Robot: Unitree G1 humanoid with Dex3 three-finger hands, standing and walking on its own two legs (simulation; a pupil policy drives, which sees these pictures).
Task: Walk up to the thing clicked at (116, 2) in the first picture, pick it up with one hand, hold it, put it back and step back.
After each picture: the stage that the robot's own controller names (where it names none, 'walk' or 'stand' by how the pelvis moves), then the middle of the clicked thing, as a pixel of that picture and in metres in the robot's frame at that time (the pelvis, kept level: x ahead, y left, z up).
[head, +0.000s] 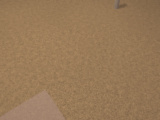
stand; (117, 0) +2.10 -0.48 -0.66
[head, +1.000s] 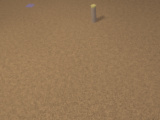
walk; (93, 13) +1.98 -0.01 -0.62
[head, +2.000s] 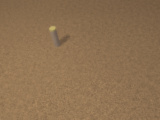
walk; (55, 37) +1.30 +0.39 -0.65
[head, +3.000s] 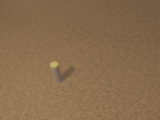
walk; (56, 72) +0.85 +0.33 -0.65
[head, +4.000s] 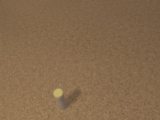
walk; (60, 100) +0.55 +0.25 -0.63
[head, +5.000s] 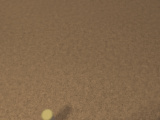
stand; out of the picture +0.39 +0.25 -0.63
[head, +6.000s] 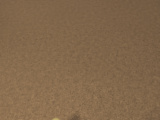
stand; out of the picture +0.36 +0.20 -0.65
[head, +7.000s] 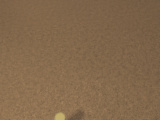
stand; out of the picture +0.39 +0.18 -0.65
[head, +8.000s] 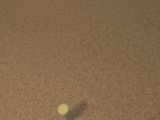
stand; (65, 114) +0.40 +0.17 -0.64
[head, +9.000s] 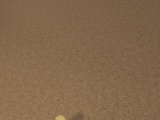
stand; out of the picture +0.38 +0.17 -0.66
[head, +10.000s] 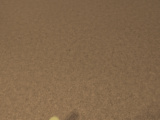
stand; out of the picture +0.37 +0.21 -0.66
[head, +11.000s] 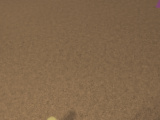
stand; out of the picture +0.36 +0.25 -0.65
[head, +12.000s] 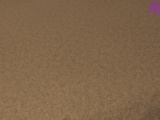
stand; out of the picture +0.32 +0.25 -0.66
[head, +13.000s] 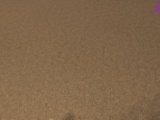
stand; out of the picture +0.36 +0.22 -0.66
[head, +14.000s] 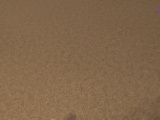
stand; out of the picture +0.36 +0.21 -0.66
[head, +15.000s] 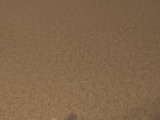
go down; out of the picture +0.35 +0.20 -0.66
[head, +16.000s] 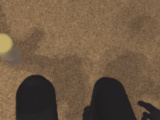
go down; (9, 52) +0.42 +0.29 -0.28
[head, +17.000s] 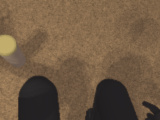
approach; (12, 54) +0.41 +0.29 -0.27
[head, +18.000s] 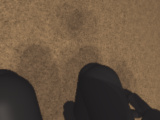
close in; out of the picture +0.38 +0.35 -0.16
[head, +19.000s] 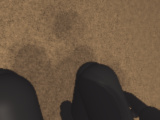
close; out of the picture +0.38 +0.34 -0.15
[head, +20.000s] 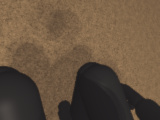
lift; out of the picture +0.34 +0.34 -0.15
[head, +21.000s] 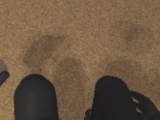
lift; out of the picture +0.32 +0.29 -0.03
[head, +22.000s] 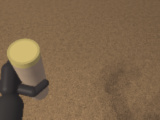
lift; (33, 75) +0.32 +0.17 +0.08
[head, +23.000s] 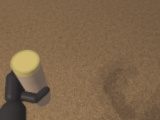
hold; (35, 83) +0.32 +0.17 +0.03
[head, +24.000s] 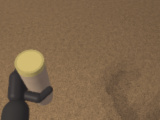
hold; (38, 82) +0.32 +0.16 +0.04
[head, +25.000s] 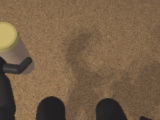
crouch; (16, 54) +0.41 +0.23 -0.03
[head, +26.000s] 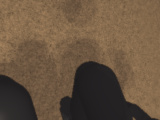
lower; out of the picture +0.40 +0.33 -0.17
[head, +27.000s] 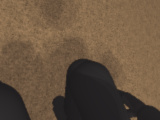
lower; out of the picture +0.41 +0.36 -0.16
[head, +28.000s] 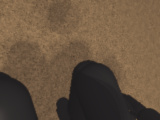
lower; out of the picture +0.39 +0.36 -0.16
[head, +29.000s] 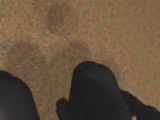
lower; out of the picture +0.38 +0.36 -0.16
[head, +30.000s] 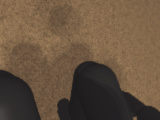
rest; out of the picture +0.37 +0.35 -0.15
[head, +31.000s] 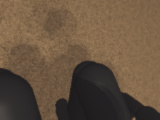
withdraw; out of the picture +0.37 +0.34 -0.16
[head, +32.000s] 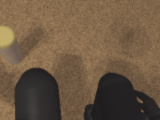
stand; (9, 48) +0.41 +0.30 -0.22
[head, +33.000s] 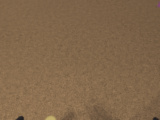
stand; out of the picture +0.36 +0.20 -0.58
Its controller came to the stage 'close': yes
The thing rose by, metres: 0.68
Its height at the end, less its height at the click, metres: +0.00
